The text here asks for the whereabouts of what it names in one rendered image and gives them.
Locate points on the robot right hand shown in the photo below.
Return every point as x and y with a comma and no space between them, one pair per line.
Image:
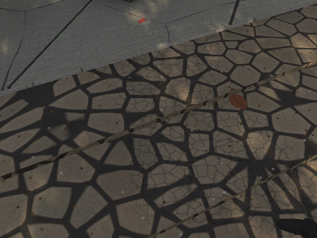
304,227

